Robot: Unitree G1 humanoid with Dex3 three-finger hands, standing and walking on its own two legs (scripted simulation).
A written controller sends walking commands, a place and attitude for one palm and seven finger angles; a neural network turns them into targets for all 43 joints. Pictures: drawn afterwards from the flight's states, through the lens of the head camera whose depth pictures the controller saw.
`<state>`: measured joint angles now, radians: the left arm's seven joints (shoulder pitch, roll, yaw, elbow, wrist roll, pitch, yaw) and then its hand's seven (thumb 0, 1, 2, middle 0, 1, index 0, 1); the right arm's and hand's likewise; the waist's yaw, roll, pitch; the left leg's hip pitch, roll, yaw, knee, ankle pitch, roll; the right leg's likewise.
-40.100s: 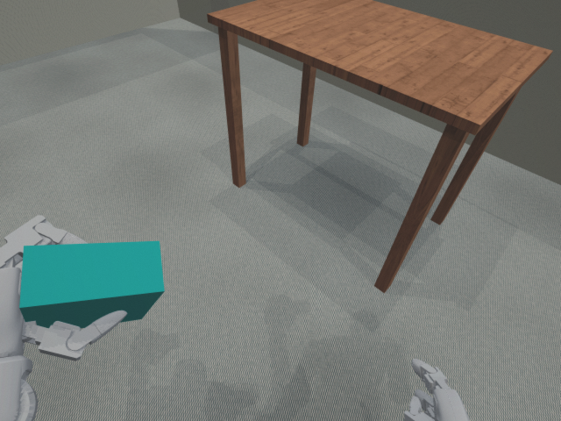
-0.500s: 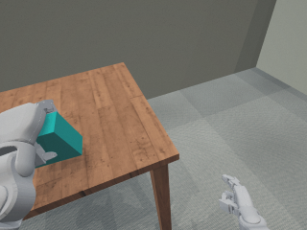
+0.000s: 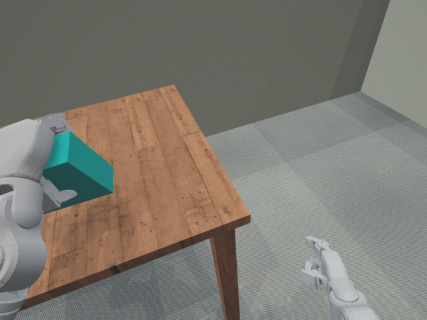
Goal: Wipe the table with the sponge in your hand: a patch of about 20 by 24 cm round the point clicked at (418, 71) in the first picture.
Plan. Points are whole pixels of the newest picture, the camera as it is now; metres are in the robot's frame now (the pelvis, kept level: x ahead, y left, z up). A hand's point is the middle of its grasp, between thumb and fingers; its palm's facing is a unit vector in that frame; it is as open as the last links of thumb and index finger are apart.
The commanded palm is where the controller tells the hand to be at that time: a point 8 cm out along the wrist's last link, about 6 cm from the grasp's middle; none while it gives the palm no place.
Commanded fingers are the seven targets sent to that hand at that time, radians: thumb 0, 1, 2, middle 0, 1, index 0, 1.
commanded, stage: lift the sponge slowly off the table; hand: left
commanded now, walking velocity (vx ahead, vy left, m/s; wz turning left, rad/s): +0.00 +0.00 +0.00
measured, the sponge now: (63, 181) +0.23 +0.30 +0.19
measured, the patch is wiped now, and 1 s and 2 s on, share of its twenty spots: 0.95 0.95 0.95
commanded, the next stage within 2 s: bring the sponge back beside the body in 0.34 s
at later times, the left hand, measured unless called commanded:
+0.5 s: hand (40, 167) +0.22 +0.30 +0.24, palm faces +0.33 -0.06 -0.94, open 9.5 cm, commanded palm +0.15 +0.30 +0.31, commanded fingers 0.00 0.10 1.30 -1.20 -1.60 -1.20 -1.60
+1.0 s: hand (54, 177) +0.21 +0.28 +0.23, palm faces +0.32 -0.10 -0.94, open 9.5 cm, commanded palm +0.15 +0.29 +0.30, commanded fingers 0.00 0.10 1.30 -1.20 -1.60 -1.20 -1.60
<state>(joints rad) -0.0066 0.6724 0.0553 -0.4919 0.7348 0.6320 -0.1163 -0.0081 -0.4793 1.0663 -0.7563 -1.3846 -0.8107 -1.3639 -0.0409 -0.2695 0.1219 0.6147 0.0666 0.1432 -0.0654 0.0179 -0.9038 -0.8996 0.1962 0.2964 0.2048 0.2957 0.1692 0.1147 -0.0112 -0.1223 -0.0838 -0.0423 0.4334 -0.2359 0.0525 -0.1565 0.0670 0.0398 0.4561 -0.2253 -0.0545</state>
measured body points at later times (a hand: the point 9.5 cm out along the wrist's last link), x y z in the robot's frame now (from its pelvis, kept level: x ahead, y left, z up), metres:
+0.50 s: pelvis -0.01 -0.01 +0.00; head -0.03 -0.06 +0.44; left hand +0.19 +0.30 +0.29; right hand +0.27 -0.18 -0.07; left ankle +0.00 +0.09 -0.74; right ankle +0.02 -0.09 -0.74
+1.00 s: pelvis -0.02 -0.01 +0.00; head -0.05 -0.06 +0.44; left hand +0.19 +0.28 +0.28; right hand +0.25 -0.18 -0.07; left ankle +0.00 +0.09 -0.74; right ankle +0.02 -0.09 -0.74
